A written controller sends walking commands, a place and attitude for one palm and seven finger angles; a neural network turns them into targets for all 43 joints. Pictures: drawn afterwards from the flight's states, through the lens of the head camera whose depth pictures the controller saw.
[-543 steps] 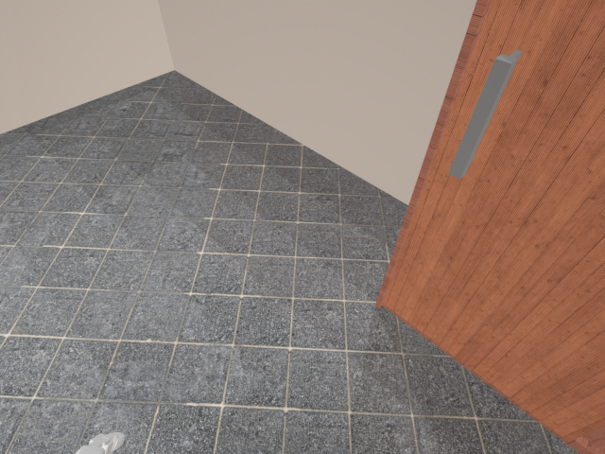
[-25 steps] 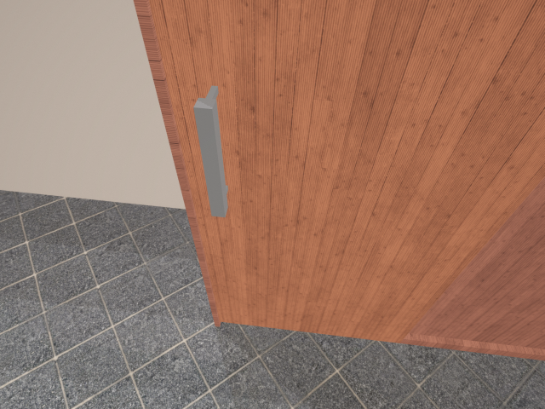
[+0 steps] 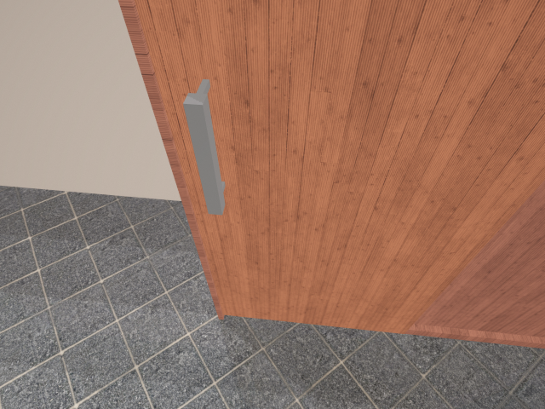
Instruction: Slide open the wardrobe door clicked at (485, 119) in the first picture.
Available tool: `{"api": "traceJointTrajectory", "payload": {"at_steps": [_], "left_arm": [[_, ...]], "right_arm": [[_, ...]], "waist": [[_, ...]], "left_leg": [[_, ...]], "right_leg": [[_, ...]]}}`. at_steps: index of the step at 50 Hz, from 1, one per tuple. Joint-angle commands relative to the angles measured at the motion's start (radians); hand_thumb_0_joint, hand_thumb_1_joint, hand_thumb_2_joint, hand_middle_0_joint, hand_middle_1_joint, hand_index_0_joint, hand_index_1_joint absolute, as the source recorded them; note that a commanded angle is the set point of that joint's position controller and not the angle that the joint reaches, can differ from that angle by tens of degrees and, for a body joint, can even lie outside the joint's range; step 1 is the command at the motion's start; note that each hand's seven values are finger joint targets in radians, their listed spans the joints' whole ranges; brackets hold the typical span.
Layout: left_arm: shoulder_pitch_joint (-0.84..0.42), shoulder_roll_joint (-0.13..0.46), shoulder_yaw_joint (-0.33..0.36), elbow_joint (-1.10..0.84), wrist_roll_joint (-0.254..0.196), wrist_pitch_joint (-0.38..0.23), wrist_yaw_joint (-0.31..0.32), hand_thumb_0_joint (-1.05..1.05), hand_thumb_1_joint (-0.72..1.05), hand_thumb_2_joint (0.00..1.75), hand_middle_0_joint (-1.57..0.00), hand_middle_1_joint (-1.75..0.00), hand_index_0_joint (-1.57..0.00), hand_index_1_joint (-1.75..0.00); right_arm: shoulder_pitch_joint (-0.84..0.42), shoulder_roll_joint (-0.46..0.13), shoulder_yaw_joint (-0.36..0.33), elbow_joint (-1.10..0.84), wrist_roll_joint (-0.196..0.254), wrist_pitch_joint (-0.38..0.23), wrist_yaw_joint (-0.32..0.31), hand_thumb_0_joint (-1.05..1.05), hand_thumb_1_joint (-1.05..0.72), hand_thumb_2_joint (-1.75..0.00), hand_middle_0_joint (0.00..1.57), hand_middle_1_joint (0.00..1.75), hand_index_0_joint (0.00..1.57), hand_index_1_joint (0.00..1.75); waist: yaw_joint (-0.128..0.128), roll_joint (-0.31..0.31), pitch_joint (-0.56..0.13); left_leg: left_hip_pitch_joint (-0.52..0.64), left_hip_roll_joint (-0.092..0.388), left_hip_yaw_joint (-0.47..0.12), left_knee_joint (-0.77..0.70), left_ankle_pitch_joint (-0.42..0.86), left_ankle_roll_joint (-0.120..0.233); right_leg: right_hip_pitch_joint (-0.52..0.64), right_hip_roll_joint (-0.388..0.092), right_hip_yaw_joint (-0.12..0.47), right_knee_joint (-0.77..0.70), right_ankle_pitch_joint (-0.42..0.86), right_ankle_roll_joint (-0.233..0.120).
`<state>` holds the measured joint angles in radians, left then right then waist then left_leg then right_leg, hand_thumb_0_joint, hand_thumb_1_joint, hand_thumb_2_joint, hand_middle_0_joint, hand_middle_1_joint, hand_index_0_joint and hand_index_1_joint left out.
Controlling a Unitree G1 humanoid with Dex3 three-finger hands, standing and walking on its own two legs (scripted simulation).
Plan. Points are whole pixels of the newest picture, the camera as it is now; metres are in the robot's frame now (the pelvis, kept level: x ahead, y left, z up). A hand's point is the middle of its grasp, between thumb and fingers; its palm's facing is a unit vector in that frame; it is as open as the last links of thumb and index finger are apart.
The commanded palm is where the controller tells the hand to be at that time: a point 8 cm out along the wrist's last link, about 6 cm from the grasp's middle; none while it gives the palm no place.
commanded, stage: look again from close up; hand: left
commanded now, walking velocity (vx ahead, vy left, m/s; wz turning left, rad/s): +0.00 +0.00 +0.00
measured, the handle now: (211, 153) +0.49 +0.14 +0.10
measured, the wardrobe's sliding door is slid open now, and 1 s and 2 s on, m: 0.00 0.00 0.00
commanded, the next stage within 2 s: none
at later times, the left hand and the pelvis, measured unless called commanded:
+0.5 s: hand out of the picture -0.04 +0.23 -0.18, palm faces +0.01 -0.98 -0.20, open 7.4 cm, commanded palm none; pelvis -0.04 +0.05 +0.00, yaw +0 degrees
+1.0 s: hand out of the picture -0.08 +0.19 -0.18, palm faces +0.02 -0.99 -0.13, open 7.4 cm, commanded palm none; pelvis -0.04 +0.04 +0.00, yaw +0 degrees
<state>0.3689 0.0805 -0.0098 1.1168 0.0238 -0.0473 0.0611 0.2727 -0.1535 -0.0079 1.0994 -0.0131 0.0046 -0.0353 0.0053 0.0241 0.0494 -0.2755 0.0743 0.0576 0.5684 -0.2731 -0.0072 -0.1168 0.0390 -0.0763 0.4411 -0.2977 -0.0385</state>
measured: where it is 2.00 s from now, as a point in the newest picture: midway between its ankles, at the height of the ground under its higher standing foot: outside the picture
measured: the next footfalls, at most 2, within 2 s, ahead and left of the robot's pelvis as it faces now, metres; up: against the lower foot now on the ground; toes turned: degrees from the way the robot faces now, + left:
none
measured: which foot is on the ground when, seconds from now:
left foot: down 0.00-1.00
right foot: down 0.00-1.00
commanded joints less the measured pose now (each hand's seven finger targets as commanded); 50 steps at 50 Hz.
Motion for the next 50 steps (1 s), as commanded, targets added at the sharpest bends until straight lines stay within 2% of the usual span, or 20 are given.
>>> {"api": "traceJointTrajectory", "payload": {"at_steps": [1, 2, 3, 4, 5, 6, 7, 9, 11, 12, 16, 17, 21, 24, 26, 30, 37, 41, 43, 50], "left_arm": [[0.076, 0.166, 0.031, -0.055, -0.013, -0.015, 0.011, 0.0, 0.9, 0.9, -0.2, -0.3, -0.2, -0.3], [0.056, 0.147, 0.027, -0.067, -0.011, -0.005, 0.009, 0.0, 0.9, 0.9, -0.2, -0.3, -0.2, -0.3], [0.057, 0.128, 0.029, -0.078, -0.009, 0.007, 0.008, 0.0, 0.9, 0.9, -0.2, -0.3, -0.2, -0.3], [0.062, 0.114, 0.027, -0.083, -0.004, 0.017, 0.006, 0.0, 0.9, 0.9, -0.2, -0.3, -0.2, -0.3], [0.061, 0.124, 0.024, -0.082, -0.004, 0.022, 0.002, 0.0, 0.9, 0.9, -0.2, -0.3, -0.2, -0.3], [0.063, 0.134, 0.023, -0.083, -0.003, 0.025, -0.002, 0.0, 0.9, 0.9, -0.2, -0.3, -0.2, -0.3], [0.067, 0.14, 0.023, -0.082, 0.0, 0.025, -0.003, 0.0, 0.9, 0.9, -0.2, -0.3, -0.2, -0.3], [0.055, 0.149, 0.021, -0.086, -0.004, 0.029, -0.007, 0.0, 0.9, 0.9, -0.2, -0.3, -0.2, -0.3], [0.027, 0.154, 0.019, -0.103, -0.005, 0.036, -0.011, 0.0, 0.9, 0.9, -0.2, -0.3, -0.2, -0.3], [0.025, 0.157, 0.021, -0.111, -0.002, 0.036, -0.011, 0.0, 0.9, 0.9, -0.2, -0.3, -0.2, -0.3], [0.033, 0.161, 0.023, -0.13, 0.0, 0.048, -0.017, 0.0, 0.9, 0.9, -0.2, -0.3, -0.2, -0.3], [0.042, 0.161, 0.022, -0.132, 0.002, 0.048, -0.018, 0.0, 0.9, 0.9, -0.2, -0.3, -0.2, -0.3], [0.06, 0.161, 0.022, -0.128, 0.001, 0.048, -0.023, 0.0, 0.9, 0.9, -0.2, -0.3, -0.2, -0.3], [0.07, 0.16, 0.022, -0.124, 0.0, 0.042, -0.023, 0.0, 0.9, 0.9, -0.2, -0.3, -0.2, -0.3], [0.079, 0.158, 0.02, -0.119, -0.002, 0.042, -0.023, 0.0, 0.9, 0.9, -0.2, -0.3, -0.2, -0.3], [0.094, 0.155, 0.015, -0.102, -0.002, 0.035, -0.021, 0.0, 0.9, 0.9, -0.2, -0.3, -0.2, -0.3], [0.111, 0.149, 0.009, -0.074, -0.004, 0.027, -0.018, 0.0, 0.9, 0.9, -0.2, -0.3, -0.2, -0.3], [0.116, 0.142, 0.006, -0.059, -0.005, 0.027, -0.018, 0.0, 0.9, 0.9, -0.2, -0.3, -0.2, -0.3], [0.116, 0.143, 0.006, -0.055, -0.004, 0.025, -0.017, 0.0, 0.9, 0.9, -0.2, -0.3, -0.2, -0.3], [0.108, 0.137, 0.006, -0.049, -0.004, 0.024, -0.016, 0.0, 0.9, 0.9, -0.2, -0.3, -0.2, -0.3]], "right_arm": [[0.126, -0.052, -0.02, -0.067, 0.006, -0.037, -0.003, 0.0, -0.9, -0.9, 0.2, 0.3, 0.2, 0.3], [0.132, -0.066, -0.022, -0.064, 0.005, -0.04, -0.003, 0.0, -0.9, -0.9, 0.2, 0.3, 0.2, 0.3], [0.106, -0.078, -0.021, -0.076, 0.003, -0.037, -0.005, 0.0, -0.9, -0.9, 0.2, 0.3, 0.2, 0.3], [0.078, -0.084, -0.018, -0.083, 0.001, -0.033, -0.006, 0.0, -0.9, -0.9, 0.2, 0.3, 0.2, 0.3], [0.056, -0.075, -0.014, -0.091, 0.001, -0.03, -0.004, 0.0, -0.9, -0.9, 0.2, 0.3, 0.2, 0.3], [0.041, -0.068, -0.01, -0.098, 0.001, -0.026, 0.0, 0.0, -0.9, -0.9, 0.2, 0.3, 0.2, 0.3], [0.039, -0.064, -0.007, -0.103, 0.0, -0.028, 0.002, 0.0, -0.9, -0.9, 0.2, 0.3, 0.2, 0.3], [0.04, -0.08, -0.01, -0.109, 0.0, -0.023, 0.004, 0.0, -0.9, -0.9, 0.2, 0.3, 0.2, 0.3], [0.044, -0.097, -0.015, -0.117, -0.004, -0.017, 0.009, 0.0, -0.9, -0.9, 0.2, 0.3, 0.2, 0.3], [0.046, -0.096, -0.016, -0.119, -0.006, -0.017, 0.01, 0.0, -0.9, -0.9, 0.2, 0.3, 0.2, 0.3], [0.042, -0.133, -0.023, -0.136, -0.01, -0.013, 0.014, 0.0, -0.9, -0.9, 0.2, 0.3, 0.2, 0.3], [0.038, -0.137, -0.024, -0.139, -0.01, -0.015, 0.014, 0.0, -0.9, -0.9, 0.2, 0.3, 0.2, 0.3], [0.036, -0.146, -0.026, -0.14, -0.008, -0.015, 0.016, 0.0, -0.9, -0.9, 0.2, 0.3, 0.2, 0.3], [0.046, -0.139, -0.024, -0.132, -0.005, -0.019, 0.017, 0.0, -0.9, -0.9, 0.2, 0.3, 0.2, 0.3], [0.05, -0.135, -0.023, -0.121, -0.004, -0.018, 0.017, 0.0, -0.9, -0.9, 0.2, 0.3, 0.2, 0.3], [0.061, -0.122, -0.02, -0.102, 0.0, -0.02, 0.018, 0.0, -0.9, -0.9, 0.2, 0.3, 0.2, 0.3], [0.072, -0.106, -0.015, -0.068, 0.004, -0.024, 0.016, 0.0, -0.9, -0.9, 0.2, 0.3, 0.2, 0.3], [0.069, -0.101, -0.012, -0.057, 0.006, -0.025, 0.015, 0.0, -0.9, -0.9, 0.2, 0.3, 0.2, 0.3], [0.067, -0.099, -0.012, -0.05, 0.006, -0.027, 0.014, 0.0, -0.9, -0.9, 0.2, 0.3, 0.2, 0.3], [0.066, -0.091, -0.011, -0.039, 0.005, -0.024, 0.014, 0.0, -0.9, -0.9, 0.2, 0.3, 0.2, 0.3]], "waist": [[-0.044, -0.194, -0.21], [-0.04, -0.125, -0.18], [-0.02, -0.084, -0.118], [-0.009, -0.026, -0.033], [0.0, 0.043, 0.029], [0.003, 0.056, 0.073], [0.006, 0.071, 0.093], [-0.001, -0.012, 0.065], [-0.01, -0.012, 0.104], [-0.005, 0.0, 0.105], [0.002, 0.031, 0.093], [0.008, 0.058, 0.066], [0.013, 0.015, 0.037], [0.01, -0.019, 0.012], [0.007, 0.002, 0.019], [0.003, -0.033, 0.028], [-0.002, -0.023, 0.019], [-0.004, -0.008, 0.032], [-0.002, -0.013, 0.027], [-0.003, -0.027, 0.052]], "left_leg": [[0.083, -0.022, -0.003, -0.047, 0.184, 0.041], [0.112, 0.016, -0.028, -0.04, 0.317, 0.05], [0.096, 0.05, -0.057, -0.045, 0.373, 0.061], [0.063, 0.063, -0.075, -0.064, 0.341, 0.064], [0.023, 0.052, -0.086, -0.089, 0.273, 0.063], [-0.014, 0.041, -0.096, -0.117, 0.189, 0.061], [-0.031, 0.034, -0.099, -0.125, 0.209, 0.064], [-0.019, 0.03, -0.103, -0.132, 0.112, 0.059], [-0.051, 0.023, -0.121, -0.183, -0.072, 0.055], [-0.061, 0.026, -0.13, -0.197, -0.072, 0.059], [-0.115, 0.053, -0.19, -0.301, -0.266, 0.067], [-0.108, 0.057, -0.195, -0.31, -0.252, 0.072], [-0.11, 0.059, -0.201, -0.329, -0.276, 0.071], [-0.071, 0.052, -0.187, -0.309, -0.207, 0.069], [-0.06, 0.051, -0.182, -0.312, -0.212, 0.065], [-0.042, 0.04, -0.163, -0.286, -0.151, 0.062], [-0.003, 0.036, -0.145, -0.262, -0.071, 0.058], [0.0, 0.036, -0.142, -0.27, -0.077, 0.054], [0.002, 0.035, -0.131, -0.256, -0.034, 0.054], [-0.002, 0.03, -0.127, -0.259, -0.047, 0.048]], "right_leg": [[0.115, -0.195, 0.094, 0.142, 1.024, -0.012], [0.048, -0.172, 0.083, 0.131, 0.785, -0.009], [-0.021, -0.149, 0.084, 0.081, 0.522, -0.004], [-0.083, -0.132, 0.095, 0.034, 0.314, -0.008], [-0.114, -0.127, 0.105, 0.006, 0.198, -0.012], [-0.135, -0.122, 0.116, -0.016, 0.123, -0.016], [-0.127, -0.122, 0.113, -0.021, 0.14, -0.016], [-0.129, -0.12, 0.118, -0.032, 0.06, -0.016], [-0.178, -0.115, 0.121, -0.056, -0.094, -0.016], [-0.168, -0.113, 0.114, -0.052, -0.074, -0.016], [-0.146, -0.092, 0.077, -0.007, -0.099, -0.005], [-0.124, -0.091, 0.068, 0.004, -0.068, -0.005], [-0.111, -0.093, 0.07, 0.004, -0.069, -0.003], [-0.117, -0.109, 0.082, -0.016, -0.047, -0.004], [-0.134, -0.112, 0.085, -0.024, -0.053, -0.002], [-0.15, -0.127, 0.106, -0.054, -0.043, -0.003], [-0.153, -0.133, 0.115, -0.071, -0.001, -0.001], [-0.161, -0.135, 0.117, -0.075, -0.004, 0.002], [-0.145, -0.139, 0.117, -0.078, 0.03, 0.002], [-0.162, -0.142, 0.123, -0.094, -0.001, 0.002]]}}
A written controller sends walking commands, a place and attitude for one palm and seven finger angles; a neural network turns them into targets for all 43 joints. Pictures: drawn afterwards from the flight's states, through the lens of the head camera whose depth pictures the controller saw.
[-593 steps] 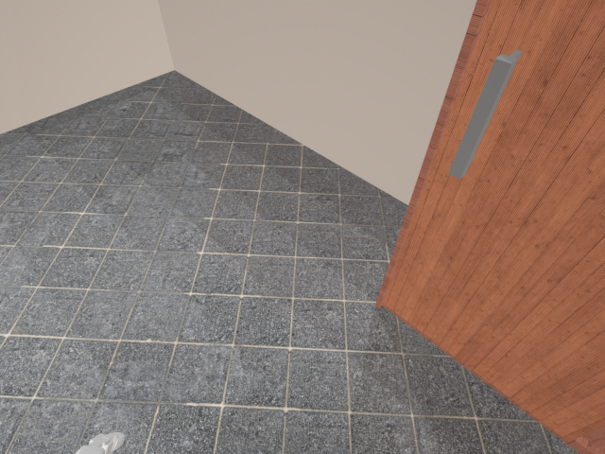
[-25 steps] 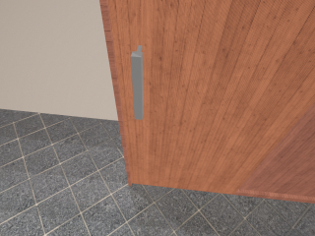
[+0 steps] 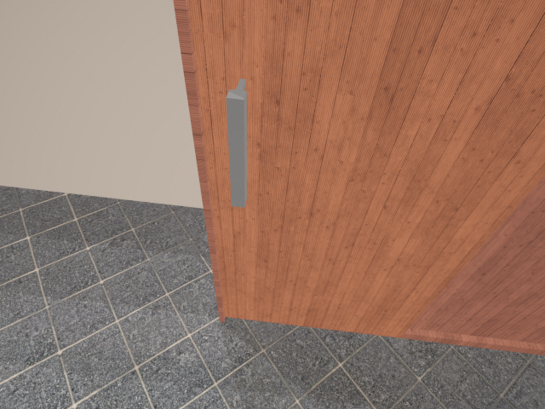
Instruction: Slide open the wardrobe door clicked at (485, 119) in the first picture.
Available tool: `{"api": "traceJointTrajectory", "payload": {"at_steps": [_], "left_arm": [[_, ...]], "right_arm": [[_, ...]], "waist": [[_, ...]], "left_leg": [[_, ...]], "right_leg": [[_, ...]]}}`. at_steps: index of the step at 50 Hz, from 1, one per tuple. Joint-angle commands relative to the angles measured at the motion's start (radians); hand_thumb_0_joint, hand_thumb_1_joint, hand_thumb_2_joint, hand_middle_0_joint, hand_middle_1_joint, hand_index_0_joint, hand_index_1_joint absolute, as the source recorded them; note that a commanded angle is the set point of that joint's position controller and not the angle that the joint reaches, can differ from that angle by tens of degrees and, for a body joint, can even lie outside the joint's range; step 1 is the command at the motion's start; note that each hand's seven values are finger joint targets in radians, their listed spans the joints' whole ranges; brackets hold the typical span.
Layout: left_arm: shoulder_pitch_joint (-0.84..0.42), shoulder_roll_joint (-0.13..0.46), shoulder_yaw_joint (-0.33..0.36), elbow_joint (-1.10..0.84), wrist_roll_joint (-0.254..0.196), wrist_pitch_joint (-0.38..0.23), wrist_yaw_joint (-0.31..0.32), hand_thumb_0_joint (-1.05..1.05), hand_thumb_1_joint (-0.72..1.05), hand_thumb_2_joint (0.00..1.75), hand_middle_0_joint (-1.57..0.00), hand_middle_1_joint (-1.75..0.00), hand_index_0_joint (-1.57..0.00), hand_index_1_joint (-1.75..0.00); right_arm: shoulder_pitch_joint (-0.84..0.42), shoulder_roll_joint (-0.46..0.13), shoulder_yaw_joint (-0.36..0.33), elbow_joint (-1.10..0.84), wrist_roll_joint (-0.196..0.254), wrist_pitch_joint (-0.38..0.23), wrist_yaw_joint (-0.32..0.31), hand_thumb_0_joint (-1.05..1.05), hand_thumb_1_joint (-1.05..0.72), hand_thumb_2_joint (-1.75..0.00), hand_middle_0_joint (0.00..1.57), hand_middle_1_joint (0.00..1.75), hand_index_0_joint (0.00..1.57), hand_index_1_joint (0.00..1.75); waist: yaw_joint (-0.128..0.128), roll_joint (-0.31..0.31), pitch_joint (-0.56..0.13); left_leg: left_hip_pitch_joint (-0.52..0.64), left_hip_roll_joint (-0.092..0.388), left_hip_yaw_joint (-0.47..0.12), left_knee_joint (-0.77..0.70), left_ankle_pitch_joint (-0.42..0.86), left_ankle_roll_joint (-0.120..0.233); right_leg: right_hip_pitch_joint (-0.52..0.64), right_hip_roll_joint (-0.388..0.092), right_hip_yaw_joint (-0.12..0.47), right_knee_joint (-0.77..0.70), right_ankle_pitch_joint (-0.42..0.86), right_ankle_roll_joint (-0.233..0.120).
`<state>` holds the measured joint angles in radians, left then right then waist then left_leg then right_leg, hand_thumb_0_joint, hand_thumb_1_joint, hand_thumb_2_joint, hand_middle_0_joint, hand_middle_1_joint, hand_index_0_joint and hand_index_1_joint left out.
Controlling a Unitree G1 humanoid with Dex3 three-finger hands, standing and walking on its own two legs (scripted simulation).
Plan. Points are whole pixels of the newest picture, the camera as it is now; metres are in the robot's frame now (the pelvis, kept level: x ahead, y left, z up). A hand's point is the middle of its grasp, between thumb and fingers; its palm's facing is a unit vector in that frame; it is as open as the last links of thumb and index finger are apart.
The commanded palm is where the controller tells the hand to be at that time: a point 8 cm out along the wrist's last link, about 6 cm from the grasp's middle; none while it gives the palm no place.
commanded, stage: look again from close up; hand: left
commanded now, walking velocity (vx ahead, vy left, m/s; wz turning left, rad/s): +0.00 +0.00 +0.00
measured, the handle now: (240, 148) +0.53 +0.10 +0.10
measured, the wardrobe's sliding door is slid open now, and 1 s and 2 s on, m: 0.00 0.00 0.00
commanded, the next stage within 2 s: raise the hand with hooked fingers in 1.26 s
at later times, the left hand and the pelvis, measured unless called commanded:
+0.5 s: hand out of the picture -0.02 +0.16 -0.18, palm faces +0.01 -0.99 -0.16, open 7.4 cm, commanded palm none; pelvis +0.00 +0.00 +0.00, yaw +0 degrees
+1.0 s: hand out of the picture -0.02 +0.16 -0.18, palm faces +0.01 -0.99 -0.16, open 7.4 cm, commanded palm none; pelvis +0.00 +0.00 +0.00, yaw +0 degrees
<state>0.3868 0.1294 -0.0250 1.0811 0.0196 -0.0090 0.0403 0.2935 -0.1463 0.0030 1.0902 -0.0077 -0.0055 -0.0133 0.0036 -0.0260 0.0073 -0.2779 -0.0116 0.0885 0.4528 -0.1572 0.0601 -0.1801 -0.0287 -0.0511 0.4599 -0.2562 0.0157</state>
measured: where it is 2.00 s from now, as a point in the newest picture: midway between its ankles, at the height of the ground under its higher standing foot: outside the picture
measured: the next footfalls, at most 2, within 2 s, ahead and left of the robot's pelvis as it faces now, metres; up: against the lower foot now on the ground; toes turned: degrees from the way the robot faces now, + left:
none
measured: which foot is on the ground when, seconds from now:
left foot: down 0.00-1.00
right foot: down 0.00-1.00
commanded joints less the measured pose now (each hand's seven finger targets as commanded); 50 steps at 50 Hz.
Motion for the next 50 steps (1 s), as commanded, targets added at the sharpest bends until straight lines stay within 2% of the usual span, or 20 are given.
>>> {"api": "traceJointTrajectory", "payload": {"at_steps": [1, 5, 11, 16, 18, 26, 33, 40, 50], "left_arm": [[0.09, 0.087, 0.022, -0.015, -0.001, -0.015, 0.004, 0.0, 0.9, 0.9, -0.2, -0.3, -0.2, -0.3], [0.074, 0.09, 0.024, -0.02, -0.001, -0.014, 0.004, 0.0, 0.9, 0.9, -0.2, -0.3, -0.2, -0.3], [0.065, 0.093, 0.027, -0.024, -0.003, -0.015, 0.004, 0.0, 0.9, 0.9, -0.2, -0.3, -0.2, -0.3], [0.06, 0.097, 0.028, -0.024, -0.003, -0.014, 0.003, 0.0, 0.9, 0.9, -0.2, -0.3, -0.2, -0.3], [0.057, 0.096, 0.028, -0.025, -0.002, -0.015, 0.005, 0.0, 0.9, 0.9, -0.2, -0.3, -0.2, -0.3], [0.059, 0.095, 0.03, -0.023, -0.001, -0.013, 0.003, 0.0, 0.9, 0.9, -0.2, -0.3, -0.2, -0.3], [0.058, 0.101, 0.031, -0.02, 0.0, -0.018, 0.003, 0.0, 0.9, 0.9, -0.2, -0.3, -0.2, -0.3], [0.057, 0.102, 0.03, -0.014, -0.001, -0.016, 0.002, 0.0, 0.9, 0.9, -0.2, -0.3, -0.2, -0.3], [0.05, 0.111, 0.032, -0.015, 0.0, -0.018, -0.001, 0.0, 0.9, 0.9, -0.2, -0.3, -0.2, -0.3]], "right_arm": [[0.048, -0.097, -0.022, -0.03, -0.001, -0.015, -0.008, 0.0, -0.9, -0.9, 0.2, 0.3, 0.2, 0.3], [0.048, -0.097, -0.023, -0.024, -0.002, -0.015, -0.007, 0.0, -0.9, -0.9, 0.2, 0.3, 0.2, 0.3], [0.051, -0.096, -0.021, -0.018, -0.002, -0.018, -0.008, 0.0, -0.9, -0.9, 0.2, 0.3, 0.2, 0.3], [0.053, -0.097, -0.022, -0.014, -0.002, -0.017, -0.008, 0.0, -0.9, -0.9, 0.2, 0.3, 0.2, 0.3], [0.054, -0.096, -0.022, -0.013, -0.001, -0.018, -0.009, 0.0, -0.9, -0.9, 0.2, 0.3, 0.2, 0.3], [0.053, -0.101, -0.024, -0.012, -0.002, -0.015, -0.008, 0.0, -0.9, -0.9, 0.2, 0.3, 0.2, 0.3], [0.048, -0.104, -0.024, -0.011, 0.0, -0.019, -0.009, 0.0, -0.9, -0.9, 0.2, 0.3, 0.2, 0.3], [0.042, -0.109, -0.023, -0.01, -0.002, -0.017, -0.01, 0.0, -0.9, -0.9, 0.2, 0.3, 0.2, 0.3], [0.034, -0.118, -0.026, -0.01, -0.003, -0.015, -0.008, 0.0, -0.9, -0.9, 0.2, 0.3, 0.2, 0.3]], "waist": [[-0.002, 0.02, 0.079], [-0.001, 0.038, 0.093], [0.0, 0.033, 0.066], [0.0, 0.033, 0.078], [0.0, 0.025, 0.074], [0.0, 0.036, 0.074], [-0.001, 0.019, 0.07], [-0.002, 0.043, 0.086], [-0.001, 0.026, 0.086]], "left_leg": [[0.01, 0.116, -0.153, -0.138, -0.152, -0.02], [-0.004, 0.117, -0.154, -0.144, -0.159, -0.023], [0.012, 0.118, -0.15, -0.133, -0.118, -0.023], [0.004, 0.121, -0.156, -0.145, -0.138, -0.023], [0.013, 0.121, -0.149, -0.133, -0.098, -0.022], [0.017, 0.128, -0.163, -0.163, -0.156, -0.022], [0.037, 0.123, -0.147, -0.144, -0.086, -0.022], [0.036, 0.127, -0.158, -0.167, -0.134, -0.024], [0.033, 0.124, -0.154, -0.166, -0.145, -0.026]], "right_leg": [[-0.095, -0.075, 0.099, -0.113, -0.039, -0.053], [-0.092, -0.072, 0.097, -0.115, -0.04, -0.052], [-0.071, -0.075, 0.095, -0.112, -0.014, -0.054], [-0.07, -0.073, 0.092, -0.112, -0.02, -0.053], [-0.062, -0.073, 0.09, -0.108, 0.008, -0.053], [-0.068, -0.069, 0.086, -0.109, -0.014, -0.051], [-0.059, -0.077, 0.091, -0.121, 0.018, -0.051], [-0.072, -0.072, 0.092, -0.123, -0.005, -0.05], [-0.076, -0.075, 0.099, -0.137, -0.025, -0.052]]}}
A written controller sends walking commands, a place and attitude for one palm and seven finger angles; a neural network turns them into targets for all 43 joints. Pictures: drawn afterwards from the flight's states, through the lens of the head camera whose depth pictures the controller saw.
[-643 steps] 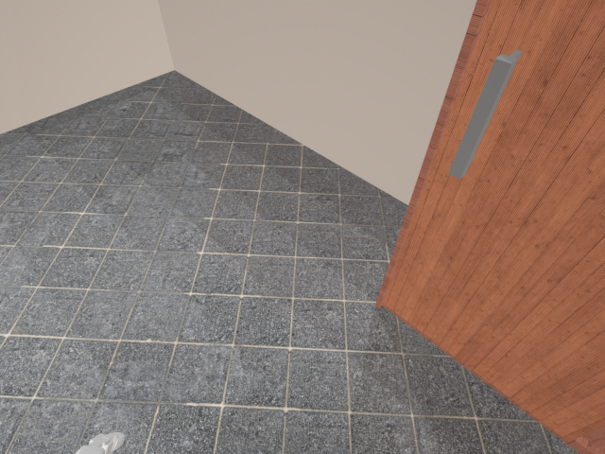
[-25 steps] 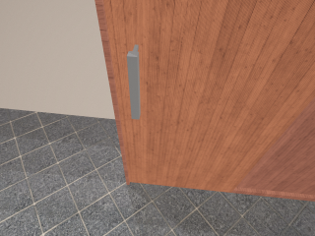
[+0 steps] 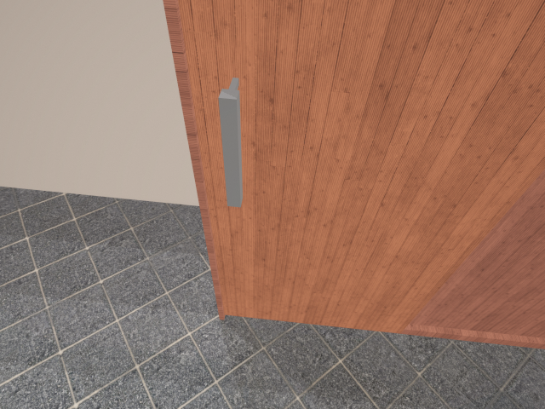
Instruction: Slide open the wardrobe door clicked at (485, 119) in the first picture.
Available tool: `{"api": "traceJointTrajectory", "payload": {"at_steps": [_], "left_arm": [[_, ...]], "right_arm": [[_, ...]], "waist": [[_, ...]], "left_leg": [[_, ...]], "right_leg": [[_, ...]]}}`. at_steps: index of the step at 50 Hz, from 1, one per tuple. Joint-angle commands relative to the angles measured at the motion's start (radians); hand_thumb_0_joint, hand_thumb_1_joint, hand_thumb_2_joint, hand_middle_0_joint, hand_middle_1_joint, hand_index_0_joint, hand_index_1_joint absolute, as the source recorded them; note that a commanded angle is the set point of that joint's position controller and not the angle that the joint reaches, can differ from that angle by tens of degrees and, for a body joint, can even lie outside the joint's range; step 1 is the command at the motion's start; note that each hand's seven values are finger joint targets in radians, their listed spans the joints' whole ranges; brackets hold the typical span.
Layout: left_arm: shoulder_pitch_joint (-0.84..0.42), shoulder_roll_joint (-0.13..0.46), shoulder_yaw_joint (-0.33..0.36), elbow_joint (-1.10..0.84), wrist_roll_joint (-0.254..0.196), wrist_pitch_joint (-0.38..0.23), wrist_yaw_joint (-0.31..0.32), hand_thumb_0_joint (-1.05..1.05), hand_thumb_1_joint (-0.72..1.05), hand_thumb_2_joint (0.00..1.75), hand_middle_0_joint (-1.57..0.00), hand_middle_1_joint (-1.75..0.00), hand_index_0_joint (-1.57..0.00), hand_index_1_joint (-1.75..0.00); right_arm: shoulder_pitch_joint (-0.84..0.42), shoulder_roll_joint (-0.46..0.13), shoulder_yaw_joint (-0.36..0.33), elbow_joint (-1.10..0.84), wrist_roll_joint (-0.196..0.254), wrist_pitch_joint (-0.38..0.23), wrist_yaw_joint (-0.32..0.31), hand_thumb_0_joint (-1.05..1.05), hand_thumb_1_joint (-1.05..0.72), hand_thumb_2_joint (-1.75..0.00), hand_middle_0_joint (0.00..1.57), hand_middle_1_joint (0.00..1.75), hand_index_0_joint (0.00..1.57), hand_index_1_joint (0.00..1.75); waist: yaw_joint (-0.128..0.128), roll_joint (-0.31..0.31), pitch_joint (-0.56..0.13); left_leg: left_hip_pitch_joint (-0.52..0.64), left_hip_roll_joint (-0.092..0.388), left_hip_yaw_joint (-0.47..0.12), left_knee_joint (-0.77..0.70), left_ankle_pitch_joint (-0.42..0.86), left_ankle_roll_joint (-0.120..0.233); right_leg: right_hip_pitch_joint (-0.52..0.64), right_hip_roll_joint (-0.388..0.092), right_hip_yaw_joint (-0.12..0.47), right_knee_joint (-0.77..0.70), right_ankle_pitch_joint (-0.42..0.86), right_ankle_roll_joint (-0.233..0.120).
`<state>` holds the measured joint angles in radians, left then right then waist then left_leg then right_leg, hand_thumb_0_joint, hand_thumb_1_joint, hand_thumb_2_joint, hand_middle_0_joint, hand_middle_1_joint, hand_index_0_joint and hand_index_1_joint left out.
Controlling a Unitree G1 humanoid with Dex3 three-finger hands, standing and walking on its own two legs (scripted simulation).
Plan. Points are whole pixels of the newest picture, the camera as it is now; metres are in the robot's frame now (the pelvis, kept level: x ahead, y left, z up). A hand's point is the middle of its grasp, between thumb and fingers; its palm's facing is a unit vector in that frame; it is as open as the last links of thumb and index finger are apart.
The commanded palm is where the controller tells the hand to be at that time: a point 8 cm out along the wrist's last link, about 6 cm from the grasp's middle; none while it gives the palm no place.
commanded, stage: look again from close up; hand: left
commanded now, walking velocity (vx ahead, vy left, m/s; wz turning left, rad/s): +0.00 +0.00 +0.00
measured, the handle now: (234, 147) +0.53 +0.11 +0.10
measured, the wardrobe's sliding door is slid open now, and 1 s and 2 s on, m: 0.00 0.00 0.00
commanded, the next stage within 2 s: raise the hand with hooked fingers in 0.26 s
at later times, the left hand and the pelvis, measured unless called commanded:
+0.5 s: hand out of the picture +0.14 +0.19 -0.08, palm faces +0.25 -0.95 -0.17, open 7.4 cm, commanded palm +0.11 +0.23 -0.06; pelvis +0.01 +0.00 -0.01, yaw +2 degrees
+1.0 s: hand (137, 361) +0.18 +0.19 +0.01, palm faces +0.06 -0.99 -0.10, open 9.9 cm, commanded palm +0.15 +0.25 +0.01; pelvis +0.00 -0.04 -0.07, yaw +4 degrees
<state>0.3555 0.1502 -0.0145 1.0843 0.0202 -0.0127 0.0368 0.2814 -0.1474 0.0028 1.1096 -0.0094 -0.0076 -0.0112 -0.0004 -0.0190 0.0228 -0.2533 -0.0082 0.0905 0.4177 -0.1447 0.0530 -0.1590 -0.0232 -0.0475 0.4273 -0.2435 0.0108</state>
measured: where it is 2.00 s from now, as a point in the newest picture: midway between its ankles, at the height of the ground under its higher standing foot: outside the picture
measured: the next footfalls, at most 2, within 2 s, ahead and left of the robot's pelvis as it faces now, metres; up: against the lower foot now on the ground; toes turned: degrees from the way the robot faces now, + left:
none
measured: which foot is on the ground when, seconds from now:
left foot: down 0.00-1.00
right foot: down 0.00-1.00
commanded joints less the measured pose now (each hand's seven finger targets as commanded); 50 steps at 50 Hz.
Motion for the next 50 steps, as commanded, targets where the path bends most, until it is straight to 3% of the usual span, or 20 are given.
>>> {"api": "traceJointTrajectory", "payload": {"at_steps": [1, 17, 18, 19, 20, 21, 22, 23, 24, 26, 29, 31, 34, 37, 39, 41, 45, 47, 48, 50], "left_arm": [[0.083, 0.091, 0.021, -0.02, -0.001, -0.015, 0.002, 0.0, 0.9, 0.9, -0.2, -0.3, -0.2, -0.3], [0.057, 0.11, 0.024, -0.02, -0.001, -0.019, 0.001, 0.0, 0.9, 0.9, -0.2, -0.3, -0.2, -0.3], [0.091, 0.097, 0.01, 0.002, 0.012, -0.025, 0.037, 0.0, 0.9, 0.9, -0.2, -0.3, -0.2, -0.3], [-0.615, 0.329, 0.119, -1.541, -0.207, -0.227, 0.03, 0.0, 0.88, 0.89, -0.2, -0.32, -0.2, -0.32], [-0.26, 0.288, 0.135, -1.347, -0.141, -0.184, 0.076, 0.0, 0.85, 0.88, -0.2, -0.33, -0.2, -0.33], [-0.112, 0.109, 0.035, -1.048, -0.126, -0.14, 0.107, 0.0, 0.83, 0.87, -0.21, -0.34, -0.21, -0.34], [0.119, -0.017, -0.024, -0.956, -0.144, -0.057, 0.111, 0.0, 0.81, 0.86, -0.21, -0.36, -0.21, -0.36], [-0.022, -0.003, -0.042, -1.207, -0.201, -0.078, 0.088, 0.0, 0.78, 0.85, -0.21, -0.37, -0.21, -0.37], [-0.058, 0.073, 0.025, -1.244, -0.202, -0.136, 0.07, 0.0, 0.76, 0.84, -0.21, -0.39, -0.21, -0.39], [0.027, 0.111, 0.113, -1.067, -0.2, -0.221, 0.029, 0.0, 0.71, 0.82, -0.21, -0.42, -0.21, -0.42], [0.264, 0.041, 0.142, -0.842, -0.241, -0.387, -0.151, 0.0, 0.64, 0.79, -0.22, -0.47, -0.22, -0.47], [0.34, 0.082, 0.187, -0.854, -0.271, -0.499, -0.295, 0.0, 0.6, 0.77, -0.22, -0.5, -0.22, -0.5], [0.314, 0.223, 0.313, -0.92, -0.297, -0.506, -0.448, 0.0, 0.53, 0.74, -0.23, -0.54, -0.23, -0.54], [0.169, 0.285, 0.392, -1.19, -0.358, -0.474, -0.44, 0.0, 0.46, 0.71, -0.23, -0.58, -0.23, -0.58], [0.081, 0.27, 0.384, -1.405, -0.383, -0.517, -0.399, 0.0, 0.41, 0.69, -0.24, -0.62, -0.24, -0.62], [-0.01, 0.271, 0.366, -1.511, -0.376, -0.584, -0.356, 0.0, 0.36, 0.67, -0.24, -0.64, -0.24, -0.64], [-0.129, 0.236, 0.249, -1.397, -0.358, -0.632, -0.402, 0.0, 0.27, 0.63, -0.25, -0.7, -0.25, -0.7], [-0.132, 0.273, 0.26, -1.276, -0.371, -0.566, -0.47, 0.0, 0.22, 0.61, -0.25, -0.74, -0.25, -0.74], [-0.117, 0.304, 0.283, -1.239, -0.367, -0.516, -0.501, 0.0, 0.2, 0.6, -0.25, -0.75, -0.25, -0.75], [-0.053, 0.358, 0.341, -1.176, -0.37, -0.388, -0.548, 0.0, 0.15, 0.58, -0.25, -0.78, -0.25, -0.78]], "right_arm": [[0.047, -0.117, -0.025, -0.032, -0.001, -0.014, -0.01, 0.0, -0.9, -0.9, 0.2, 0.3, 0.2, 0.3], [0.032, -0.125, -0.024, -0.025, 0.001, -0.021, -0.012, 0.0, -0.9, -0.9, 0.2, 0.3, 0.2, 0.3], [-0.058, -0.133, -0.019, -0.096, 0.003, -0.024, -0.003, 0.0, -0.9, -0.9, 0.2, 0.3, 0.2, 0.3], [-0.011, -0.298, -0.04, -0.465, 0.056, -0.151, -0.054, 0.0, -0.9, -0.9, 0.2, 0.3, 0.2, 0.3], [-0.091, -0.214, 0.003, -0.396, 0.067, -0.253, -0.082, 0.0, -0.9, -0.9, 0.2, 0.3, 0.2, 0.3], [-0.091, -0.207, -0.003, -0.298, 0.051, -0.278, -0.084, 0.0, -0.9, -0.9, 0.2, 0.3, 0.2, 0.3], [-0.026, -0.178, -0.022, -0.333, 0.071, -0.277, -0.065, 0.0, -0.9, -0.9, 0.2, 0.3, 0.2, 0.3], [-0.066, -0.202, -0.019, -0.434, 0.09, -0.277, -0.064, 0.0, -0.9, -0.9, 0.2, 0.3, 0.2, 0.3], [-0.108, -0.23, -0.027, -0.458, 0.078, -0.297, -0.072, 0.0, -0.9, -0.9, 0.2, 0.3, 0.2, 0.3], [-0.103, -0.237, -0.048, -0.474, 0.046, -0.301, -0.073, 0.0, -0.9, -0.9, 0.2, 0.3, 0.2, 0.3], [-0.139, -0.222, -0.07, -0.546, 0.031, -0.278, -0.029, 0.0, -0.9, -0.9, 0.2, 0.3, 0.2, 0.3], [-0.174, -0.229, -0.094, -0.608, 0.03, -0.268, 0.001, 0.0, -0.9, -0.9, 0.2, 0.3, 0.2, 0.3], [-0.201, -0.241, -0.105, -0.707, 0.053, -0.252, 0.013, 0.0, -0.9, -0.9, 0.2, 0.3, 0.2, 0.3], [-0.173, -0.221, -0.098, -0.755, 0.044, -0.244, -0.009, 0.0, -0.9, -0.9, 0.2, 0.3, 0.2, 0.3], [-0.135, -0.197, -0.091, -0.757, 0.038, -0.252, -0.021, 0.0, -0.9, -0.9, 0.2, 0.3, 0.2, 0.3], [-0.105, -0.187, -0.082, -0.718, 0.03, -0.258, -0.037, 0.0, -0.9, -0.9, 0.2, 0.3, 0.2, 0.3], [-0.088, -0.217, -0.058, -0.642, 0.037, -0.291, -0.059, 0.0, -0.9, -0.9, 0.2, 0.3, 0.2, 0.3], [-0.095, -0.24, -0.051, -0.636, 0.053, -0.298, -0.075, 0.0, -0.9, -0.9, 0.2, 0.3, 0.2, 0.3], [-0.091, -0.248, -0.054, -0.64, 0.059, -0.296, -0.081, 0.0, -0.9, -0.9, 0.2, 0.3, 0.2, 0.3], [-0.102, -0.254, -0.055, -0.665, 0.069, -0.288, -0.088, 0.0, -0.9, -0.9, 0.2, 0.3, 0.2, 0.3]], "waist": [[0.002, 0.018, 0.057], [0.007, 0.013, 0.041], [0.029, 0.018, 0.085], [-0.136, 0.175, -0.407], [-0.012, 0.304, -0.382], [-0.035, 0.235, -0.245], [-0.029, 0.197, -0.119], [-0.038, 0.146, -0.007], [-0.043, 0.109, -0.016], [-0.045, -0.105, 0.048], [0.035, -0.26, 0.047], [0.054, -0.233, -0.048], [0.08, -0.036, -0.185], [0.071, 0.108, -0.311], [0.036, 0.193, -0.385], [-0.004, 0.204, -0.371], [-0.093, 0.157, -0.183], [-0.096, 0.112, -0.146], [-0.086, 0.076, -0.182], [-0.037, 0.049, -0.259]], "left_leg": [[0.019, 0.119, -0.157, -0.127, -0.146, -0.019], [0.044, 0.123, -0.143, -0.102, -0.041, -0.016], [0.003, 0.119, -0.099, 0.085, -0.01, -0.046], [0.299, 0.009, -0.084, 0.003, -0.002, -0.032], [0.287, 0.057, -0.1, -0.06, -0.087, -0.035], [0.141, 0.067, -0.109, -0.065, -0.166, -0.048], [0.036, 0.066, -0.167, -0.087, -0.262, -0.059], [-0.015, 0.063, -0.171, -0.076, -0.317, -0.051], [-0.018, 0.052, -0.171, -0.04, -0.337, -0.048], [-0.122, 0.032, -0.163, 0.054, -0.309, -0.046], [-0.3, 0.011, -0.111, 0.22, -0.224, -0.061], [-0.345, 0.0, -0.086, 0.312, -0.153, -0.065], [-0.35, -0.018, -0.048, 0.392, -0.076, -0.053], [-0.304, -0.009, -0.053, 0.421, -0.066, -0.038], [-0.237, 0.008, -0.076, 0.453, -0.019, -0.027], [-0.222, 0.019, -0.094, 0.479, 0.005, -0.021], [-0.329, 0.037, -0.134, 0.533, -0.143, -0.015], [-0.369, 0.034, -0.137, 0.537, -0.178, -0.011], [-0.364, 0.032, -0.13, 0.526, -0.163, -0.008], [-0.348, 0.024, -0.121, 0.496, -0.123, -0.005]], "right_leg": [[-0.094, -0.082, 0.094, -0.102, -0.031, -0.047], [-0.07, -0.087, 0.094, -0.101, 0.025, -0.047], [-0.114, -0.115, 0.132, -0.123, 0.118, -0.043], [-0.062, -0.005, -0.005, 0.014, 0.096, -0.037], [-0.089, 0.023, -0.03, 0.087, -0.019, -0.056], [-0.13, 0.023, -0.042, 0.096, -0.033, -0.057], [-0.191, 0.018, -0.061, 0.102, -0.09, -0.045], [-0.213, 0.021, -0.065, 0.094, -0.113, -0.041], [-0.232, 0.022, -0.054, 0.079, -0.151, -0.038], [-0.346, 0.034, -0.059, 0.091, -0.225, -0.03], [-0.458, 0.039, -0.06, 0.199, -0.255, -0.033], [-0.441, 0.031, -0.032, 0.272, -0.157, -0.041], [-0.374, 0.009, 0.019, 0.338, -0.013, -0.045], [-0.38, 0.022, 0.036, 0.36, -0.016, -0.033], [-0.4, 0.028, 0.049, 0.37, 0.039, -0.027], [-0.449, 0.037, 0.046, 0.382, 0.057, -0.031], [-0.598, 0.047, 0.062, 0.361, -0.123, -0.028], [-0.577, 0.041, 0.108, 0.309, -0.175, -0.019], [-0.545, 0.03, 0.125, 0.285, -0.161, -0.01], [-0.449, 0.008, 0.149, 0.253, -0.118, 0.004]]}}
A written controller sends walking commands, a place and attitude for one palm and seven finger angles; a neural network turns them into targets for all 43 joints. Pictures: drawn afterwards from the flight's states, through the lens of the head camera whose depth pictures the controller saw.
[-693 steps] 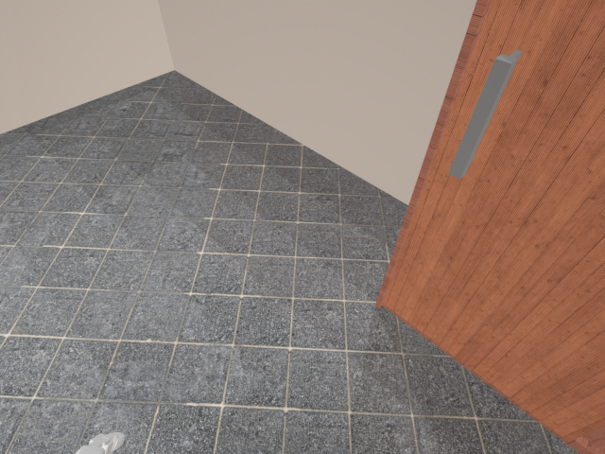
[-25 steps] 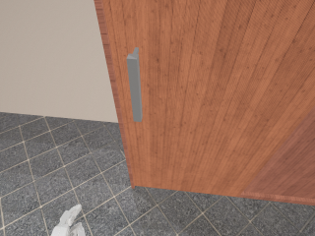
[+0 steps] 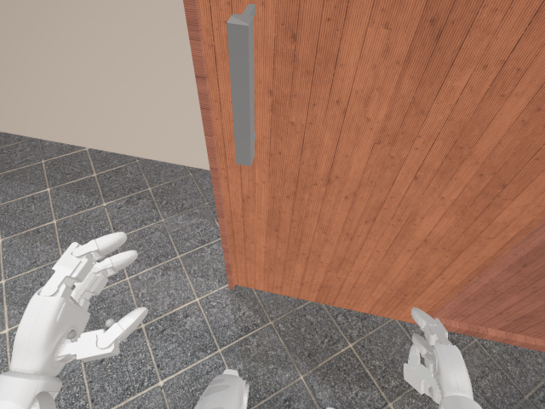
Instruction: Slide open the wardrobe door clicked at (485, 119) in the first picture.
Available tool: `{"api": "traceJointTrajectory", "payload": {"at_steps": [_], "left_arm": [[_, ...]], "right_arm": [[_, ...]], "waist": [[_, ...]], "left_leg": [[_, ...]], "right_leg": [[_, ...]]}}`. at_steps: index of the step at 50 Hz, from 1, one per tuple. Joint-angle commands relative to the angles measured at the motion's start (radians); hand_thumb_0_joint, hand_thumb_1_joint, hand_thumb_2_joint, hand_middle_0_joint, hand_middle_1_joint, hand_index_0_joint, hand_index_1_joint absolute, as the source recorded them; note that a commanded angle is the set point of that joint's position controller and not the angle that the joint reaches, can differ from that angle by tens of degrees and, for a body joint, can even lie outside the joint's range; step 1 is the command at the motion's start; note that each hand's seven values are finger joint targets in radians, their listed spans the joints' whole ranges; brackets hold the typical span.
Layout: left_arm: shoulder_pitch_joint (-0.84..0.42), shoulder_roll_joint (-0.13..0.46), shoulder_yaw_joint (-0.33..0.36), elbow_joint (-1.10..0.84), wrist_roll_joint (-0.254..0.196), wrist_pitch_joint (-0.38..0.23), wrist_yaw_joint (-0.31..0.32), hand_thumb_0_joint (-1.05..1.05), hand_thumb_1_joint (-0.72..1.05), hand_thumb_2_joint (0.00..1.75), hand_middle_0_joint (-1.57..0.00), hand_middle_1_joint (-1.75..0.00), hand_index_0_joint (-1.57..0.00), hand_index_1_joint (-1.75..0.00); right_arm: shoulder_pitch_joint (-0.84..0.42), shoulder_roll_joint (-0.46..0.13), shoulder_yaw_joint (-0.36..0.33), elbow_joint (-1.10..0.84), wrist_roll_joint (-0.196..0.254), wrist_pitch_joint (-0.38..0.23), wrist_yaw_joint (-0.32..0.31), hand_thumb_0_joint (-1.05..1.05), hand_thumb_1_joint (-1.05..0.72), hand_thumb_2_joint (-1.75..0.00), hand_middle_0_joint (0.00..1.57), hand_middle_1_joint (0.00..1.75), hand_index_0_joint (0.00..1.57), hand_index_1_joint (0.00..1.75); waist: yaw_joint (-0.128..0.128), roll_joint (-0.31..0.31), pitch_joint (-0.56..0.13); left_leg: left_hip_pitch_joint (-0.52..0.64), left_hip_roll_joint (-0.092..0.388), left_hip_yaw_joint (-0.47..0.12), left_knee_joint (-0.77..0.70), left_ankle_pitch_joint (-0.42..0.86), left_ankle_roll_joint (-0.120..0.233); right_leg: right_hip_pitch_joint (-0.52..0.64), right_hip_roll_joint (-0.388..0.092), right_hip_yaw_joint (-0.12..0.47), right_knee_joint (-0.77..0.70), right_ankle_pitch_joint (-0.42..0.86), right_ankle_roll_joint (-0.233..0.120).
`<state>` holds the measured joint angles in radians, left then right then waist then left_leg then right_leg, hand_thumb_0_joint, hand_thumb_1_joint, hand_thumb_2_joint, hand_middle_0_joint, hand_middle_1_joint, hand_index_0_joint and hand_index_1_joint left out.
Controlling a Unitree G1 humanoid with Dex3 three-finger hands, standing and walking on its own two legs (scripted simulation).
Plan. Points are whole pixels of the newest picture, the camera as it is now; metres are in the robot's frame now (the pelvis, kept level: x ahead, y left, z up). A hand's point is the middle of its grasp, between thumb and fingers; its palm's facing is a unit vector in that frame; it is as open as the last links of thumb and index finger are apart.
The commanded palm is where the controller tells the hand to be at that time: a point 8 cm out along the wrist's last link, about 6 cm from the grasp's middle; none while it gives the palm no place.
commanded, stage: raise the hand with hooked fingers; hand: left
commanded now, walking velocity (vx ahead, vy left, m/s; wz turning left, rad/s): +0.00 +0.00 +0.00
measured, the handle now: (247, 94) +0.54 +0.11 +0.17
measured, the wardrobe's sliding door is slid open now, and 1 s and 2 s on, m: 0.00 0.00 0.00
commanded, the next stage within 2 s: move the hooked fingers beside the handle in 1.46 s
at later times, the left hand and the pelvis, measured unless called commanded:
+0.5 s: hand (81, 264) +0.25 +0.26 +0.12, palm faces -0.11 -0.99 -0.07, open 12.8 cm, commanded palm +0.22 +0.32 +0.14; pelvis +0.01 +0.04 +0.04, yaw -2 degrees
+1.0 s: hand (10, 185) +0.28 +0.32 +0.20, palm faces -0.02 -1.00 -0.08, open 14.0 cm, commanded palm +0.25 +0.36 +0.20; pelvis +0.00 +0.04 +0.06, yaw -1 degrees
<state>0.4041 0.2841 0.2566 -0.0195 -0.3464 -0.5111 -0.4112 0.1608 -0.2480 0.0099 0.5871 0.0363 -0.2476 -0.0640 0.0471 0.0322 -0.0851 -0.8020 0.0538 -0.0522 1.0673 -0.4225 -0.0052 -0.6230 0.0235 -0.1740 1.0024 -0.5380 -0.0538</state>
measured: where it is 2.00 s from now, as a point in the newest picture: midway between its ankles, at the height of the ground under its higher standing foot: outside the picture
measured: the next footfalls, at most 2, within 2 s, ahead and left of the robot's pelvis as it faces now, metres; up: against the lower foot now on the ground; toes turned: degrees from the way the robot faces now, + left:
none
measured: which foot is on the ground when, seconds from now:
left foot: down 0.00-1.00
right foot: down 0.00-1.00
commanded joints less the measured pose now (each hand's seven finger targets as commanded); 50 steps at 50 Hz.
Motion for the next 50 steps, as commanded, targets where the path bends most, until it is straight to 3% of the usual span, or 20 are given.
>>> {"api": "traceJointTrajectory", "payload": {"at_steps": [1, 2, 3, 4, 7, 11, 12, 14, 16, 18, 22, 25, 29, 33, 35, 38, 41, 43, 47, 50], "left_arm": [[-0.076, 0.242, 0.099, -0.062, -0.01, 0.171, -0.112, 0.0, 0.13, 0.57, -0.25, -0.8, -0.25, -0.8], [-0.034, 0.276, 0.171, -0.016, -0.03, 0.227, -0.113, 0.0, 0.11, 0.56, -0.26, -0.81, -0.26, -0.81], [-0.032, 0.28, 0.205, -0.073, -0.055, 0.252, -0.106, 0.0, 0.08, 0.55, -0.26, -0.82, -0.26, -0.82], [-0.008, 0.288, 0.25, -0.087, -0.075, 0.271, -0.089, 0.0, 0.06, 0.54, -0.26, -0.84, -0.26, -0.84], [-0.025, 0.265, 0.309, -0.147, -0.128, 0.25, -0.018, 0.0, -0.01, 0.51, -0.27, -0.88, -0.27, -0.88], [-0.041, 0.173, 0.199, -0.152, -0.09, 0.178, 0.015, 0.0, -0.1, 0.47, -0.27, -0.94, -0.27, -0.94], [-0.06, 0.161, 0.169, -0.122, -0.078, 0.181, 0.003, 0.0, -0.13, 0.46, -0.27, -0.96, -0.27, -0.96], [-0.1, 0.18, 0.13, -0.116, -0.054, 0.189, -0.027, 0.0, -0.17, 0.44, -0.28, -0.99, -0.28, -0.99], [-0.154, 0.218, 0.124, -0.13, -0.045, 0.204, -0.053, 0.0, -0.22, 0.42, -0.28, -1.02, -0.28, -1.02], [-0.234, 0.291, 0.165, -0.193, -0.047, 0.209, -0.057, 0.0, -0.27, 0.4, -0.28, -1.05, -0.28, -1.05], [-0.297, 0.371, 0.258, -0.266, -0.053, 0.199, -0.003, 0.0, -0.36, 0.36, -0.29, -1.11, -0.29, -1.11], [-0.291, 0.319, 0.243, -0.217, -0.064, 0.223, 0.024, 0.0, -0.43, 0.33, -0.29, -1.15, -0.29, -1.15], [-0.347, 0.293, 0.192, -0.078, -0.055, 0.338, -0.011, 0.0, -0.5, 0.3, -0.3, -1.2, -0.3, -1.2], [-0.449, 0.317, 0.169, -0.051, -0.033, 0.434, -0.053, 0.0, -0.5, 0.3, -0.3, -1.2, -0.3, -1.2], [-0.511, 0.354, 0.198, -0.083, -0.032, 0.435, -0.059, 0.0, -0.5, 0.3, -0.3, -1.2, -0.3, -1.2], [-0.604, 0.424, 0.261, -0.155, -0.041, 0.394, -0.051, 0.0, -0.5, 0.3, -0.3, -1.2, -0.3, -1.2], [-0.642, 0.433, 0.28, -0.126, -0.044, 0.368, -0.049, 0.0, -0.5, 0.3, -0.3, -1.2, -0.3, -1.2], [-0.662, 0.442, 0.285, -0.074, -0.042, 0.384, -0.057, 0.0, -0.5, 0.3, -0.3, -1.2, -0.3, -1.2], [-0.68, 0.442, 0.261, 0.082, -0.03, 0.464, -0.096, 0.0, -0.5, 0.3, -0.3, -1.2, -0.3, -1.2], [-0.681, 0.418, 0.222, 0.118, -0.028, 0.506, -0.123, 0.0, -0.5, 0.3, -0.3, -1.2, -0.3, -1.2]], "right_arm": [[0.008, -0.149, -0.061, -0.159, 0.026, -0.042, -0.036, 0.0, -0.9, -0.9, 0.2, 0.3, 0.2, 0.3], [-0.009, -0.142, -0.063, -0.164, 0.027, -0.036, -0.036, 0.0, -0.9, -0.9, 0.2, 0.3, 0.2, 0.3], [-0.012, -0.131, -0.056, -0.185, 0.026, -0.03, -0.033, 0.0, -0.9, -0.9, 0.2, 0.3, 0.2, 0.3], [-0.023, -0.118, -0.056, -0.194, 0.025, -0.025, -0.033, 0.0, -0.9, -0.9, 0.2, 0.3, 0.2, 0.3], [-0.027, -0.097, -0.05, -0.202, 0.013, -0.031, -0.029, 0.0, -0.9, -0.9, 0.2, 0.3, 0.2, 0.3], [0.02, -0.113, -0.059, -0.178, 0.014, -0.048, -0.013, 0.0, -0.9, -0.9, 0.2, 0.3, 0.2, 0.3], [0.027, -0.122, -0.061, -0.178, 0.013, -0.05, -0.011, 0.0, -0.9, -0.9, 0.2, 0.3, 0.2, 0.3], [0.049, -0.144, -0.061, -0.17, 0.02, -0.057, -0.011, 0.0, -0.9, -0.9, 0.2, 0.3, 0.2, 0.3], [0.056, -0.155, -0.058, -0.172, 0.025, -0.069, -0.02, 0.0, -0.9, -0.9, 0.2, 0.3, 0.2, 0.3], [0.052, -0.162, -0.053, -0.173, 0.026, -0.076, -0.029, 0.0, -0.9, -0.9, 0.2, 0.3, 0.2, 0.3], [0.039, -0.156, -0.036, -0.17, 0.02, -0.086, -0.039, 0.0, -0.9, -0.9, 0.2, 0.3, 0.2, 0.3], [0.031, -0.147, -0.025, -0.169, 0.026, -0.082, -0.037, 0.0, -0.9, -0.9, 0.2, 0.3, 0.2, 0.3], [0.025, -0.158, -0.019, -0.172, 0.038, -0.063, -0.04, 0.0, -0.9, -0.9, 0.2, 0.3, 0.2, 0.3], [0.018, -0.164, -0.008, -0.188, 0.042, -0.054, -0.044, 0.0, -0.9, -0.9, 0.2, 0.3, 0.2, 0.3], [0.014, -0.164, -0.007, -0.193, 0.038, -0.055, -0.047, 0.0, -0.9, -0.9, 0.2, 0.3, 0.2, 0.3], [0.005, -0.155, 0.004, -0.188, 0.03, -0.059, -0.049, 0.0, -0.9, -0.9, 0.2, 0.3, 0.2, 0.3], [0.006, -0.152, 0.009, -0.168, 0.029, -0.062, -0.054, 0.0, -0.9, -0.9, 0.2, 0.3, 0.2, 0.3], [0.004, -0.154, 0.014, -0.156, 0.031, -0.056, -0.055, 0.0, -0.9, -0.9, 0.2, 0.3, 0.2, 0.3], [0.006, -0.162, 0.014, -0.145, 0.041, -0.041, -0.061, 0.0, -0.9, -0.9, 0.2, 0.3, 0.2, 0.3], [0.008, -0.165, 0.012, -0.163, 0.046, -0.036, -0.058, 0.0, -0.9, -0.9, 0.2, 0.3, 0.2, 0.3]], "waist": [[-0.061, -0.006, -0.188], [-0.028, -0.005, -0.213], [-0.014, -0.026, -0.264], [0.002, -0.04, -0.271], [0.022, -0.094, -0.237], [-0.024, -0.022, -0.16], [-0.039, -0.052, -0.126], [-0.059, 0.01, -0.13], [-0.066, 0.03, -0.139], [-0.057, 0.059, -0.169], [-0.024, 0.121, -0.19], [-0.027, 0.136, -0.133], [-0.035, 0.108, -0.051], [-0.034, 0.087, -0.053], [-0.034, 0.046, -0.101], [-0.027, 0.088, -0.154], [-0.031, 0.115, -0.137], [-0.027, 0.139, -0.112], [-0.025, 0.113, -0.042], [-0.029, 0.075, -0.053]], "left_leg": [[0.224, -0.04, 0.023, -0.175, 0.189, 0.055], [0.238, -0.043, 0.02, -0.184, 0.223, 0.051], [0.258, -0.044, 0.019, -0.2, 0.263, 0.05], [0.267, -0.043, 0.021, -0.213, 0.282, 0.045], [0.279, -0.042, 0.013, -0.254, 0.313, 0.034], [0.338, -0.043, 0.03, -0.294, 0.293, 0.033], [0.332, -0.042, 0.028, -0.289, 0.288, 0.036], [0.357, -0.042, 0.03, -0.307, 0.25, 0.04], [0.384, -0.039, 0.022, -0.331, 0.211, 0.045], [0.421, -0.036, 0.015, -0.353, 0.209, 0.048], [0.497, -0.026, -0.013, -0.413, 0.215, 0.037], [0.52, -0.017, -0.035, -0.462, 0.172, 0.023], [0.503, -0.016, -0.042, -0.513, 0.102, 0.019], [0.531, -0.02, -0.046, -0.541, 0.114, 0.023], [0.572, -0.02, -0.052, -0.542, 0.138, 0.029], [0.641, -0.021, -0.051, -0.551, 0.19, 0.023], [0.678, -0.015, -0.068, -0.576, 0.175, 0.016], [0.664, -0.022, -0.056, -0.589, 0.172, 0.016], [0.626, -0.029, -0.052, -0.615, 0.112, 0.021], [0.625, -0.034, -0.056, -0.624, 0.099, 0.024]], "right_leg": [[0.064, -0.045, 0.269, -0.324, 0.227, 0.073], [0.116, -0.049, 0.272, -0.321, 0.287, 0.084], [0.172, -0.059, 0.262, -0.315, 0.364, 0.097], [0.198, -0.061, 0.254, -0.315, 0.418, 0.105], [0.221, -0.038, 0.199, -0.301, 0.491, 0.094], [0.105, -0.01, 0.144, -0.299, 0.424, 0.074], [0.092, -0.008, 0.152, -0.304, 0.417, 0.078], [0.064, -0.002, 0.145, -0.32, 0.335, 0.067], [0.061, -0.002, 0.139, -0.34, 0.267, 0.059], [0.09, -0.002, 0.14, -0.353, 0.249, 0.05], [0.136, 0.011, 0.101, -0.35, 0.247, 0.027], [0.136, 0.016, 0.079, -0.365, 0.238, 0.027], [0.138, 0.016, 0.078, -0.409, 0.229, 0.034], [0.171, 0.015, 0.082, -0.44, 0.248, 0.033], [0.187, 0.018, 0.084, -0.449, 0.259, 0.034], [0.222, 0.021, 0.087, -0.464, 0.28, 0.027], [0.22, 0.02, 0.085, -0.478, 0.277, 0.025], [0.241, 0.019, 0.088, -0.497, 0.281, 0.023], [0.246, 0.015, 0.093, -0.533, 0.262, 0.023], [0.242, 0.012, 0.091, -0.535, 0.26, 0.027]]}}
